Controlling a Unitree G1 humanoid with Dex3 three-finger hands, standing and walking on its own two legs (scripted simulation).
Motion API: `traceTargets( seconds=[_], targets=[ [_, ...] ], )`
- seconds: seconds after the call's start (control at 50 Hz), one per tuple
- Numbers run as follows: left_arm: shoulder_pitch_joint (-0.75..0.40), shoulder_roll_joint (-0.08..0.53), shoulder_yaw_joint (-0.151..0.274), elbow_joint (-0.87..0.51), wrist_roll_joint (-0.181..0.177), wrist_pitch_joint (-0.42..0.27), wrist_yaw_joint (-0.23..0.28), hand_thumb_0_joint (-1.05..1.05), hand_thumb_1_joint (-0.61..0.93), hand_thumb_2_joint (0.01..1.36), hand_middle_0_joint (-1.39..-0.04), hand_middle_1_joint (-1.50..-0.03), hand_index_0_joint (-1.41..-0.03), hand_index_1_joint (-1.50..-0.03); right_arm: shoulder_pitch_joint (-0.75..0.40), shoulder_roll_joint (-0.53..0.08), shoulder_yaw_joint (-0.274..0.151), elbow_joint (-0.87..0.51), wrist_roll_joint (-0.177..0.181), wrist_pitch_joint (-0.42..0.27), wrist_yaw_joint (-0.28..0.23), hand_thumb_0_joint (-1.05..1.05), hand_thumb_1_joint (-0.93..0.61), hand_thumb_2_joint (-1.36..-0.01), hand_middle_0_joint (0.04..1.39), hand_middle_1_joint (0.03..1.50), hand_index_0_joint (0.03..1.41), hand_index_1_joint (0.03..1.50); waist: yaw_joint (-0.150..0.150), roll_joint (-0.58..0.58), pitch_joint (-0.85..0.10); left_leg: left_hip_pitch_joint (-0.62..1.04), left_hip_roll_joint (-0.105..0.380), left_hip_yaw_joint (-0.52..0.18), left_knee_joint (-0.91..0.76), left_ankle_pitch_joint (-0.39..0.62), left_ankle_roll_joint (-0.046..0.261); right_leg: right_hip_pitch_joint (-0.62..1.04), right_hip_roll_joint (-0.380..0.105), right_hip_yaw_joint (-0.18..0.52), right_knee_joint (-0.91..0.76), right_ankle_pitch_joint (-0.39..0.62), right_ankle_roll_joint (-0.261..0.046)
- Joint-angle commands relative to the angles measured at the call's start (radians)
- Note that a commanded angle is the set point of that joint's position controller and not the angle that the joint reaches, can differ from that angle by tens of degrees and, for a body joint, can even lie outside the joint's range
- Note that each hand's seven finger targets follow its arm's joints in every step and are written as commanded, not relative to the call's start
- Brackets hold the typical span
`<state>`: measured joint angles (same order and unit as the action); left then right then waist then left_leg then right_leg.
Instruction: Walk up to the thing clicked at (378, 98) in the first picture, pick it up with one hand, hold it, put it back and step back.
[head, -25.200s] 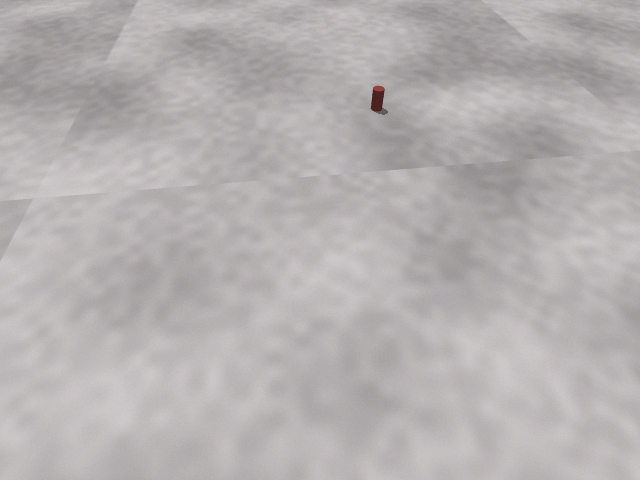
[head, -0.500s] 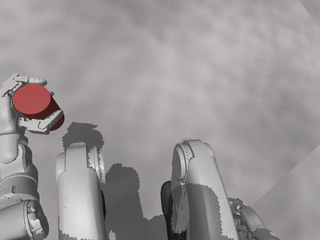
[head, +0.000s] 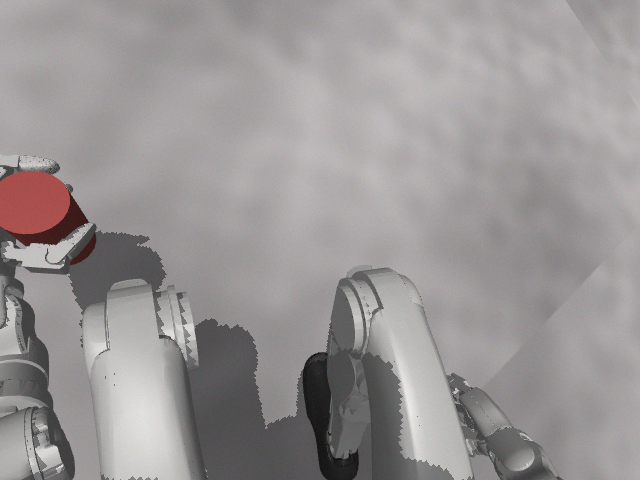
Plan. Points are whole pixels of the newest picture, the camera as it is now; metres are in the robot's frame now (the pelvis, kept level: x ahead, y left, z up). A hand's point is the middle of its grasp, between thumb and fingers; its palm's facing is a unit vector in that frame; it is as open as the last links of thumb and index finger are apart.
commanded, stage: lower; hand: left
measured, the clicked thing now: (50, 223) +0.40 +0.29 -0.14
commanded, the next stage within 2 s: loosen in 1.12 s
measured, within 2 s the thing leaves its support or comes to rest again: rests again in 1.68 s
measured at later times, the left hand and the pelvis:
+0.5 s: hand (65, 227) +0.41 +0.28 -0.17, palm faces +0.29 -0.96 -0.01, open 9.5 cm; pelvis -0.01 +0.01 -0.01, yaw -3 degrees
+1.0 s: hand (73, 230) +0.41 +0.28 -0.20, palm faces +0.32 -0.95 -0.01, open 9.5 cm; pelvis -0.01 +0.02 -0.02, yaw -6 degrees
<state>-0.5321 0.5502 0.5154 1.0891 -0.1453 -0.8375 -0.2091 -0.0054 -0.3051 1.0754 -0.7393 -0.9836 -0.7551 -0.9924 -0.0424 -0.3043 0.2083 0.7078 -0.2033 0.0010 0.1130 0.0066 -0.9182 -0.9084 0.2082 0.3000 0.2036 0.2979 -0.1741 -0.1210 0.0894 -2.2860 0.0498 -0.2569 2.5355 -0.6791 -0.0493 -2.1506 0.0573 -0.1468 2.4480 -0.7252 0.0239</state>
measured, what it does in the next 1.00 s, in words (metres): stands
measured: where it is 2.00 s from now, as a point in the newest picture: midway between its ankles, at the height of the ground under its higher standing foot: (255, 453)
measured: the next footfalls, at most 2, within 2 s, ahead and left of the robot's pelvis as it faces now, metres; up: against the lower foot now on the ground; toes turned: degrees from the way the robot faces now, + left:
none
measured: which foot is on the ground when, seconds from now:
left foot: down 0.00-1.00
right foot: down 0.00-1.00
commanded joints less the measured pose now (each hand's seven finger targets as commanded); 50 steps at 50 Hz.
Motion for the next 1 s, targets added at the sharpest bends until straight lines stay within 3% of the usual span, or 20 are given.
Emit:
traceTargets(
  seconds=[0.0, 0.02, 0.1, 0.24, 0.28, 0.5, 0.58, 0.66, 0.8, 0.98],
  targets=[
    [-0.290, 0.240, 0.035, -0.151, -0.036, -0.131, 0.014, 0.000, 0.211, 1.204, -1.261, -1.372, -1.278, -1.365, 0.072, -0.289, -0.061, -0.054, -0.015, -0.005, -0.013, 0.000, -0.920, -0.908, 0.199, 0.300, 0.199, 0.300, -0.032, 0.321, -0.616, 0.405, 0.011, 0.113, -0.223, 0.088, 0.047, 0.307, 0.038, -0.072, -0.251, 0.207, -0.046],
    [-0.264, 0.231, 0.037, -0.123, -0.041, -0.141, 0.011, 0.000, 0.235, 1.210, -1.256, -1.372, -1.273, -1.365, 0.069, -0.294, -0.051, -0.058, -0.020, -0.005, -0.011, 0.000, -0.919, -0.908, 0.199, 0.300, 0.200, 0.300, -0.037, 0.311, -0.621, 0.424, 0.013, 0.108, -0.219, 0.110, 0.045, 0.329, 0.039, -0.078, -0.249, 0.226, -0.043],
    [-0.255, 0.307, 0.062, -0.124, -0.028, -0.180, 0.016, 0.000, 0.253, 1.206, -1.273, -1.380, -1.292, -1.370, 0.046, -0.309, -0.027, -0.067, -0.038, -0.004, -0.008, 0.000, -0.921, -0.907, 0.200, 0.300, 0.200, 0.300, -0.030, 0.355, -0.627, 0.468, 0.021, 0.096, -0.216, 0.132, 0.036, 0.333, 0.044, -0.086, -0.229, 0.237, -0.045],
    [-0.288, 0.348, 0.068, -0.101, -0.032, -0.221, 0.030, 0.000, 0.247, 1.181, -1.238, -1.344, -1.256, -1.335, 0.007, -0.341, 0.022, -0.076, -0.072, -0.002, -0.009, 0.000, -0.928, -0.909, 0.200, 0.300, 0.200, 0.300, -0.065, 0.453, -0.598, 0.518, 0.030, 0.066, -0.210, 0.160, 0.019, 0.339, 0.047, -0.110, -0.202, 0.270, -0.046],
    [-0.285, 0.374, 0.079, -0.088, -0.025, -0.231, 0.040, 0.000, 0.210, 1.172, -1.234, -1.336, -1.252, -1.327, -0.009, -0.349, 0.031, -0.079, -0.079, -0.002, -0.009, 0.000, -0.931, -0.910, 0.200, 0.300, 0.200, 0.300, -0.062, 0.462, -0.574, 0.527, 0.033, 0.060, -0.212, 0.162, 0.017, 0.322, 0.046, -0.116, -0.197, 0.268, -0.048],
    [-0.276, 0.383, 0.052, 0.015, -0.014, -0.267, 0.075, 0.000, 0.239, 1.185, -1.240, -1.352, -1.263, -1.338, -0.047, -0.379, 0.086, -0.104, -0.115, 0.002, -0.004, 0.000, -0.918, -0.905, 0.200, 0.300, 0.200, 0.300, -0.114, 0.435, -0.502, 0.501, 0.037, 0.026, -0.192, 0.138, 0.015, 0.354, 0.057, -0.154, -0.198, 0.277, -0.037],
    [-0.274, 0.409, 0.059, 0.039, -0.011, -0.284, 0.095, 0.000, 0.270, 1.200, -1.222, -1.340, -1.243, -1.329, -0.068, -0.382, 0.105, -0.113, -0.124, 0.001, -0.002, 0.000, -0.908, -0.903, 0.200, 0.300, 0.200, 0.300, -0.109, 0.421, -0.478, 0.484, 0.038, 0.020, -0.185, 0.130, 0.017, 0.362, 0.062, -0.162, -0.200, 0.273, -0.036],
    [-0.290, 0.415, 0.043, 0.058, -0.001, -0.303, 0.111, 0.000, 0.290, 1.220, -1.244, -1.357, -1.264, -1.347, -0.086, -0.387, 0.121, -0.119, -0.133, 0.000, 0.000, 0.000, -0.907, -0.903, 0.200, 0.300, 0.200, 0.300, -0.125, 0.415, -0.448, 0.481, 0.043, 0.011, -0.180, 0.118, 0.017, 0.360, 0.067, -0.174, -0.194, 0.268, -0.033],
    [-0.270, 0.451, 0.059, 0.061, 0.011, -0.326, 0.144, 0.000, 0.269, 1.222, -1.234, -1.351, -1.255, -1.342, -0.100, -0.397, 0.139, -0.125, -0.149, 0.001, 0.001, 0.000, -0.907, -0.903, 0.200, 0.300, 0.200, 0.300, -0.129, 0.455, -0.431, 0.508, 0.050, -0.004, -0.186, 0.123, 0.011, 0.362, 0.074, -0.189, -0.188, 0.273, -0.032],
    [-0.270, 0.457, 0.040, 0.061, 0.021, -0.345, 0.173, 0.000, 0.278, 1.216, -1.236, -1.333, -1.251, -1.329, -0.113, -0.406, 0.150, -0.129, -0.158, 0.002, 0.004, 0.000, -0.905, -0.903, 0.200, 0.300, 0.200, 0.300, -0.141, 0.461, -0.403, 0.508, 0.054, -0.017, -0.182, 0.123, 0.009, 0.355, 0.080, -0.205, -0.183, 0.281, -0.032]
  ],
)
